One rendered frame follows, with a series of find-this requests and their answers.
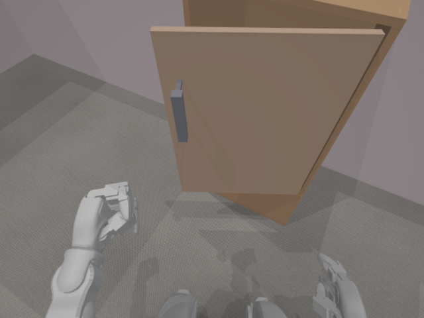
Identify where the left robot thigh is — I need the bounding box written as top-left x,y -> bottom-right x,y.
155,293 -> 198,318

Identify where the right robot thigh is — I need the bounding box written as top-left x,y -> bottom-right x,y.
246,301 -> 287,318

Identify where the handle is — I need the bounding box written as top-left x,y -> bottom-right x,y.
171,79 -> 188,142

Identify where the robot left forearm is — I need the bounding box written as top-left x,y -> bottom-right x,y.
45,247 -> 105,318

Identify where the right robot hand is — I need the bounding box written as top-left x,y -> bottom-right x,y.
312,253 -> 367,318

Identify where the left robot hand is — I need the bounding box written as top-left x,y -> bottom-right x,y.
72,182 -> 140,253

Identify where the cupboard door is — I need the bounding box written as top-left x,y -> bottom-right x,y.
150,26 -> 385,195

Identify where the robot thigh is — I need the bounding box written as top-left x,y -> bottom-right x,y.
155,293 -> 198,318
246,301 -> 287,318

